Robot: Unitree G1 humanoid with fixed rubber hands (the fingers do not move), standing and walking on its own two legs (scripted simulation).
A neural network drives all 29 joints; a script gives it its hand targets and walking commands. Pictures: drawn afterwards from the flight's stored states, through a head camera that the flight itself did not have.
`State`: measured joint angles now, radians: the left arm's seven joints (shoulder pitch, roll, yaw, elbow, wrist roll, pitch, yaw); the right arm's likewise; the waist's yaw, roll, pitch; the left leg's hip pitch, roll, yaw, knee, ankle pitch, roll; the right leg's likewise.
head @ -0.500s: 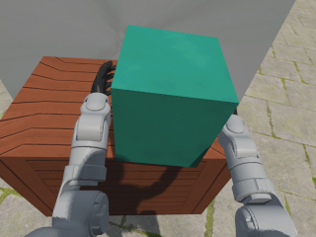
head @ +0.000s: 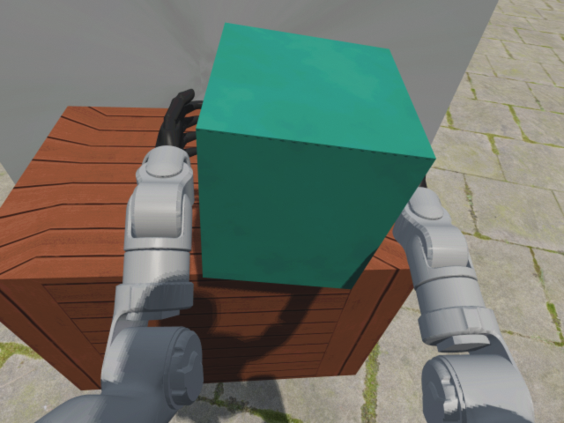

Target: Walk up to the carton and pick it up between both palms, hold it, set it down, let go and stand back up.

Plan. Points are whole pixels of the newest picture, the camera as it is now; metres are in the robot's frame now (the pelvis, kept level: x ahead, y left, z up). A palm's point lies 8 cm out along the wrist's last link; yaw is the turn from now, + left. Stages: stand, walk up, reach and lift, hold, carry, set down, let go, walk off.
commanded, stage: reach and lift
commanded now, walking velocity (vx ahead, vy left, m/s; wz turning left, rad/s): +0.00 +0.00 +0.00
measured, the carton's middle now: (293, 166) +0.41 -0.02 +0.17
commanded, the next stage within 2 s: hold in 1.08 s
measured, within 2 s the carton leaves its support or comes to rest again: neither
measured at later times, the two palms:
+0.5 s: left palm (156, 147) +0.39 +0.15 +0.21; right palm (398, 171) +0.37 -0.16 +0.18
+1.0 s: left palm (150, 146) +0.38 +0.15 +0.22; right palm (400, 167) +0.37 -0.16 +0.19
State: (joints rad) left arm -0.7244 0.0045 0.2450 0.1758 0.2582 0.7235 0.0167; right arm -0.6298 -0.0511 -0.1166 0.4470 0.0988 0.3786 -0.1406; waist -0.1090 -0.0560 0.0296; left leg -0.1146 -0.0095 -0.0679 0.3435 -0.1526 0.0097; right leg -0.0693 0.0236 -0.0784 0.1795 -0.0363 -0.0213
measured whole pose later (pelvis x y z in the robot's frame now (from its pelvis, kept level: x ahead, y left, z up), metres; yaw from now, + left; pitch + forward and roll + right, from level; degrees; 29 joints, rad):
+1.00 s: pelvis +0.01 +0.00 +0.00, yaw +1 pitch -5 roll -1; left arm -0.69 0.00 0.26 -0.03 0.29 0.88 -0.01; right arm -0.65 -0.09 -0.05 0.33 0.22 0.49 -0.19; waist -0.10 -0.07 0.03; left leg -0.08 -0.01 -0.07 0.33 -0.15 0.01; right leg -0.03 0.02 -0.09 0.16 -0.04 -0.02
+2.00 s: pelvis +0.01 -0.01 +0.00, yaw +1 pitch -4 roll -1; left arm -0.70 0.00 0.28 -0.09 0.29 0.96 -0.03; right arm -0.67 -0.09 -0.04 0.28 0.27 0.57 -0.23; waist -0.10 -0.07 -0.01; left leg -0.09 0.00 -0.07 0.31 -0.15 0.00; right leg -0.04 0.03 -0.09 0.15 -0.04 -0.03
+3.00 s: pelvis +0.01 -0.01 +0.00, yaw +1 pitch -5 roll -1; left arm -0.71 0.01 0.29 -0.11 0.29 0.99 -0.04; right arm -0.69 -0.10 -0.04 0.28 0.28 0.59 -0.24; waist -0.10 -0.07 0.00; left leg -0.08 0.00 -0.07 0.31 -0.15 0.00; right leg -0.03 0.03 -0.10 0.16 -0.05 -0.03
